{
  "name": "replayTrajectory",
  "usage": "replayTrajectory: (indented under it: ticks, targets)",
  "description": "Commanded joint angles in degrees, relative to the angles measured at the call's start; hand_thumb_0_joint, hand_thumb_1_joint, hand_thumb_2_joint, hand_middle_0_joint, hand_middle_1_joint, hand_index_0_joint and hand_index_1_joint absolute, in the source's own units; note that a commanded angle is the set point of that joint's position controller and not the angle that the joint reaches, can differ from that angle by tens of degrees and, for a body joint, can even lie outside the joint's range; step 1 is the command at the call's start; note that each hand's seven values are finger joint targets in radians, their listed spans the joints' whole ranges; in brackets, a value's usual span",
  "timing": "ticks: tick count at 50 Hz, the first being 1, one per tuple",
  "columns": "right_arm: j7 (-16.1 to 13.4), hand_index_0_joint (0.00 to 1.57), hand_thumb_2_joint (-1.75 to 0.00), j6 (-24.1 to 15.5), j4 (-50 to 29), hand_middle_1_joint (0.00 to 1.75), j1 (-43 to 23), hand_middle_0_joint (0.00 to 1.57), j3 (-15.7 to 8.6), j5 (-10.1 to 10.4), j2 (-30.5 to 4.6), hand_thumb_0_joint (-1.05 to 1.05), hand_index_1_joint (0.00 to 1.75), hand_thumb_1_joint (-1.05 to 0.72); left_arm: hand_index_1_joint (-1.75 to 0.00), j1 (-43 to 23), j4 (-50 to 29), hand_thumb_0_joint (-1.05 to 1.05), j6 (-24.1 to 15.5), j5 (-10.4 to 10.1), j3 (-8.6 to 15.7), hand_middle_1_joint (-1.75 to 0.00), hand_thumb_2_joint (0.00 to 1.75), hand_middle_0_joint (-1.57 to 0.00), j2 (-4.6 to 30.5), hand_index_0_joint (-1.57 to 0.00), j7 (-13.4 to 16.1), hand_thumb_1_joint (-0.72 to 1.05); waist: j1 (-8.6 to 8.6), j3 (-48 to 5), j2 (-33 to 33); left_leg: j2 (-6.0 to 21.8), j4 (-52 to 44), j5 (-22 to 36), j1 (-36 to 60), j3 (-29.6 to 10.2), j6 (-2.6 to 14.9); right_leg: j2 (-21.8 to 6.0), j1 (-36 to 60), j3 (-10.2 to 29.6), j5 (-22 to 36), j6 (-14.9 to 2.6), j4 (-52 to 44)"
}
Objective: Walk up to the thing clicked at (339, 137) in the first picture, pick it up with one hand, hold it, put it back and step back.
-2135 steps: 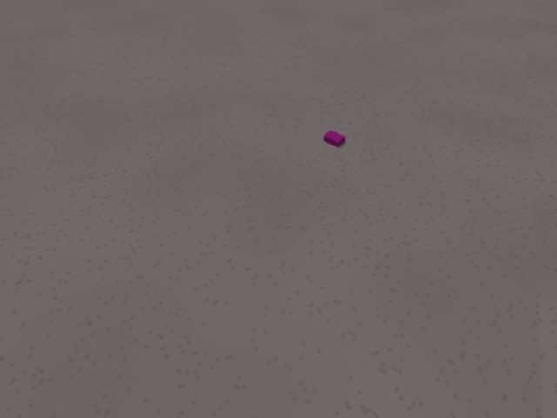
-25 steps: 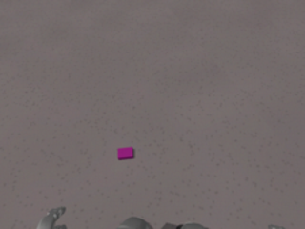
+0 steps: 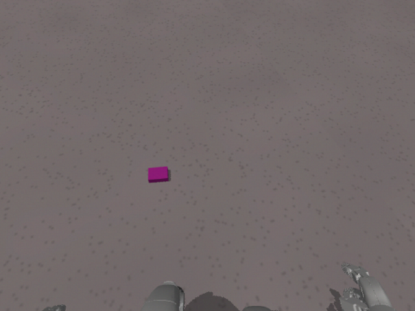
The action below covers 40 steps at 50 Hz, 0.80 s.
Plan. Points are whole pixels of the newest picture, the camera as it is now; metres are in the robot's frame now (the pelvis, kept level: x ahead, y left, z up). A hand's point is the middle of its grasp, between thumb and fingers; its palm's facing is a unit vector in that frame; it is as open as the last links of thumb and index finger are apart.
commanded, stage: step back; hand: left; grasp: from above
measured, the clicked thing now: (158, 174) +0.77 +0.29 -0.74
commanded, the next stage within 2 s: stand in 1.70 s
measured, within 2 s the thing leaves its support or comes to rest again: neither
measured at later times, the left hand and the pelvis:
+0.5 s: hand out of the picture -0.05 +0.25 -0.14, palm faces +0.08 -0.93 -0.35, open 7.4 cm; pelvis -0.17 -0.02 +0.01, yaw +7 degrees
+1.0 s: hand out of the picture -0.25 +0.23 -0.13, palm faces +0.09 -0.91 -0.40, open 7.4 cm; pelvis -0.28 -0.04 +0.01, yaw +5 degrees
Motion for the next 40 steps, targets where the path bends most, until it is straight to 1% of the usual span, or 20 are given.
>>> replayTrajectory:
  ticks: [1,2,3,4,8,14,17,18,19,20,21,22,25,31,35,36,37,38,39,40]
  targets:
    - [-0.96,0.20,-0.90,0.57,-2.96,0.30,0.52,0.20,-4.40,1.15,-15.05,0.00,0.30,-0.90,-0.30,9.57,-0.32,0.00,-2.46,0.93,2.96,-0.30,0.90,-0.20,9.50,-0.20,0.42,0.90,0.73,-16.94,10.05,7.27,-3.04,3.00,6.74,-11.17,6.81,-0.74,7.09,-2.19,11.69,-3.18,-19.56]
    - [-0.87,0.20,-0.90,0.52,-3.75,0.30,0.73,0.20,-3.74,1.49,-12.81,0.00,0.30,-0.90,-0.30,8.62,-1.25,0.00,-2.71,1.81,3.83,-0.30,0.90,-0.20,12.91,-0.20,0.28,0.90,0.24,-14.92,-0.32,0.90,3.76,-6.95,-2.63,-9.12,3.56,-8.04,7.20,11.39,7.34,-6.01,-21.19]
    - [-1.47,0.20,-0.90,0.35,-4.70,0.30,-1.49,0.20,-3.55,1.73,-10.73,0.00,0.30,-0.90,-0.30,3.95,-3.46,0.00,-2.23,1.58,5.17,-0.30,0.90,-0.20,18.77,-0.20,0.05,0.90,1.96,-11.14,-14.15,-8.63,17.11,-21.60,-5.51,-5.12,0.09,-19.42,-4.06,23.79,3.93,-14.23,-27.29]
    - [-2.05,0.20,-0.90,0.65,-4.02,0.30,-0.11,0.20,-4.54,1.34,-13.15,0.00,0.30,-0.90,-0.30,-1.94,-6.13,0.00,-2.34,2.00,5.42,-0.30,0.90,-0.20,21.62,-0.20,0.43,0.90,1.57,-7.06,-17.50,-5.97,28.01,-24.57,-1.41,-9.60,-0.93,-26.05,-16.21,30.74,3.00,-19.09,-30.48]
    - [-1.43,0.20,-0.90,0.26,0.37,0.30,6.31,0.20,-3.57,1.79,-11.39,0.00,0.30,-0.90,-0.30,-9.78,-7.70,0.00,-2.59,1.72,3.41,-0.30,0.90,-0.20,11.79,-0.20,1.16,0.90,-3.73,-5.93,-7.85,-10.61,33.36,-15.14,-2.05,-9.85,-0.57,-11.62,-9.99,5.34,19.31,-10.79,-21.50]
    - [-1.94,0.20,-0.90,-1.38,-0.65,0.30,6.16,0.20,-2.37,0.98,-9.37,0.00,0.30,-0.90,-0.30,-0.65,-7.62,0.00,-1.83,1.95,3.30,-0.30,0.90,-0.20,10.61,-0.20,1.98,0.90,1.67,-12.76,-11.51,-5.84,10.42,-21.10,-5.09,-4.79,-1.53,-13.96,13.51,6.27,36.31,-12.64,-13.63]
    - [-1.86,0.20,-0.90,-2.02,1.47,0.30,11.39,0.20,-2.96,0.31,-9.44,0.00,0.30,-0.90,-0.30,-2.45,-8.65,0.00,-0.72,0.62,2.98,-0.30,0.90,-0.20,11.31,-0.20,1.80,0.90,-0.72,-16.85,-9.59,-4.78,-13.87,-5.62,5.10,-1.23,-0.23,-12.74,14.34,3.89,40.53,-9.76,-4.00]
    - [-1.89,0.20,-0.90,-1.90,2.49,0.30,12.46,0.20,-3.64,0.15,-10.19,0.00,0.30,-0.90,-0.30,-3.48,-9.11,0.00,-0.16,0.47,2.39,-0.30,0.90,-0.20,10.59,-0.20,1.53,0.90,-1.07,-16.84,-7.42,-4.52,-17.16,2.56,9.89,-1.96,0.19,-11.31,9.14,3.11,35.14,-8.11,-3.06]
    - [-1.96,0.20,-0.90,-1.86,2.36,0.30,12.34,0.20,-4.66,-0.51,-13.35,0.00,0.30,-0.90,-0.30,-2.28,-9.67,0.00,0.03,0.24,1.66,-0.30,0.90,-0.20,8.59,-0.20,1.23,0.90,-0.39,-17.54,-1.04,2.60,-16.13,10.10,17.12,-11.72,2.37,-8.16,-1.07,1.96,24.63,-5.48,0.35]
    - [-1.75,0.20,-0.90,-1.49,1.56,0.30,9.72,0.20,-5.53,-0.81,-18.71,0.00,0.30,-0.90,-0.30,-1.40,-9.83,0.00,0.01,-0.35,1.05,-0.30,0.90,-0.20,6.40,-0.20,1.10,0.90,0.49,-15.85,12.29,14.15,-15.63,19.51,21.07,-26.52,8.16,1.41,-14.91,-4.03,-0.11,-2.76,9.54]
    - [-1.48,0.20,-0.90,-1.34,-0.02,0.30,8.65,0.20,-6.00,-0.71,-23.42,0.00,0.30,-0.90,-0.30,-7.05,-10.57,0.00,0.04,0.13,2.15,-0.30,0.90,-0.20,9.59,-0.20,2.15,0.90,-4.03,-14.06,15.35,20.81,-16.47,18.87,7.99,-32.42,16.46,2.10,-10.84,1.56,-13.38,-1.80,18.22]
    - [-1.94,0.20,-0.90,-1.84,-0.18,0.30,5.45,0.20,-5.93,-0.63,-21.79,0.00,0.30,-0.90,-0.30,-8.01,-9.58,0.00,0.21,0.40,2.60,-0.30,0.90,-0.20,11.35,-0.20,2.24,0.90,-3.21,-10.28,14.25,22.21,-18.06,15.68,1.55,-33.71,18.04,0.91,-8.54,5.93,-11.26,-2.04,25.81]
    - [-2.21,0.20,-0.90,-1.80,-1.20,0.30,0.28,0.20,-3.55,-0.87,-14.16,0.00,0.30,-0.90,-0.30,-1.31,-6.24,0.00,0.33,-0.78,2.32,-0.30,0.90,-0.20,9.78,-0.20,1.49,0.90,1.89,-9.62,7.19,9.90,-12.75,21.91,8.18,-13.05,11.32,4.95,-13.53,6.84,-2.63,-2.50,30.85]
    - [-1.40,0.20,-0.90,-1.55,0.58,0.30,6.57,0.20,-3.93,-0.32,-13.27,0.00,0.30,-0.90,-0.30,-2.20,-5.70,0.00,-2.55,0.27,1.34,-0.30,0.90,-0.20,7.96,-0.20,0.73,0.90,-3.35,-14.29,11.19,9.93,-10.13,7.65,21.45,-12.77,12.77,0.29,-11.00,-0.06,-3.14,0.30,3.11]
    - [-0.38,0.20,-0.90,0.08,0.89,0.30,3.58,0.20,-4.07,-0.27,-15.19,0.00,0.30,-0.90,-0.30,4.55,1.06,0.00,-4.37,0.74,1.58,-0.30,0.90,-0.20,7.95,-0.20,0.83,0.90,-0.66,-15.48,12.20,7.67,-5.91,-5.30,11.51,-9.60,9.79,1.13,5.59,-6.04,6.20,-2.29,-23.98]
    - [-0.25,0.20,-0.90,0.23,0.81,0.30,3.81,0.20,-3.39,-0.10,-12.98,0.00,0.30,-0.90,-0.30,7.01,2.83,0.00,-4.81,1.28,2.26,-0.30,0.90,-0.20,9.77,-0.20,0.94,0.90,0.12,-15.48,7.61,5.59,-0.30,-8.04,6.42,-8.20,7.61,-0.21,9.81,-0.88,6.91,-3.36,-24.88]
    - [-0.04,0.20,-0.90,0.02,-0.07,0.30,4.23,0.20,-2.42,0.25,-9.66,0.00,0.30,-0.90,-0.30,5.95,2.63,0.00,-5.22,2.14,2.93,-0.30,0.90,-0.20,12.70,-0.20,1.02,0.90,-0.60,-13.48,-2.18,0.79,6.65,-14.85,-4.87,-5.39,3.97,-7.85,11.89,13.21,0.38,-5.92,-25.98]
    - [-0.37,0.20,-0.90,-0.15,-0.99,0.30,1.35,0.20,-2.41,0.40,-9.19,0.00,0.30,-0.90,-0.30,1.32,0.34,0.00,-5.09,2.24,4.01,-0.30,0.90,-0.20,17.67,-0.20,0.98,0.90,1.30,-10.38,-8.36,-3.95,9.93,-21.37,-6.08,-7.16,0.66,-18.70,-1.29,25.22,-14.92,-12.04,-29.61]
    - [-0.74,0.20,-0.90,-0.25,0.50,0.30,0.92,0.20,-4.01,0.16,-12.96,0.00,0.30,-0.90,-0.30,-4.78,-1.04,0.00,-4.80,2.42,4.10,-0.30,0.90,-0.20,20.52,-0.20,0.97,0.90,0.78,-4.64,-11.66,-1.56,17.63,-20.85,2.04,-10.15,-0.68,-24.03,-17.34,30.76,-23.50,-16.03,-32.44]
    - [-0.16,0.20,-0.90,-0.41,1.98,0.30,2.70,0.20,-4.59,0.87,-14.46,0.00,0.30,-0.90,-0.30,-10.13,-2.29,0.00,-5.05,2.28,3.34,-0.30,0.90,-0.20,17.60,-0.20,1.06,0.90,-2.51,-1.78,-8.79,0.04,19.43,-17.06,7.60,-11.11,-0.22,-22.30,-22.50,25.81,-21.83,-14.67,-31.77]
